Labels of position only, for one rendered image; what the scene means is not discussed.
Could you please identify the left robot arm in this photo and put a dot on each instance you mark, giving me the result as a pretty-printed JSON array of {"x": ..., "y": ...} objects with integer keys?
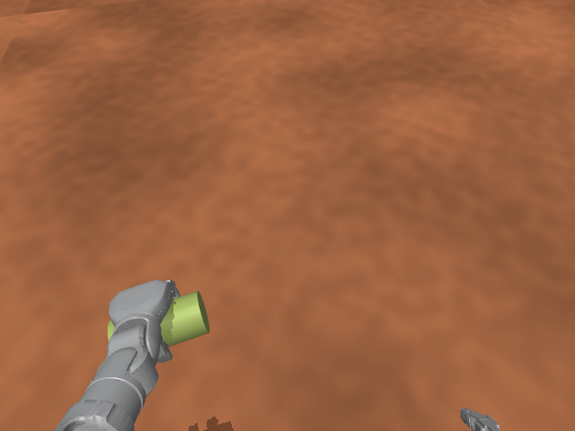
[{"x": 117, "y": 393}]

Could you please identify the left robot hand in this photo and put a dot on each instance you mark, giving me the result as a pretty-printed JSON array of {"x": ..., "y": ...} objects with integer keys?
[{"x": 152, "y": 298}]

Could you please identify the can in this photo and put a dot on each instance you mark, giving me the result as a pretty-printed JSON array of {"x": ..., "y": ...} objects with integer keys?
[{"x": 186, "y": 319}]

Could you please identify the right robot hand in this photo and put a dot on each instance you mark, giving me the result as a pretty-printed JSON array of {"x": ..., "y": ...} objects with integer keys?
[{"x": 478, "y": 422}]

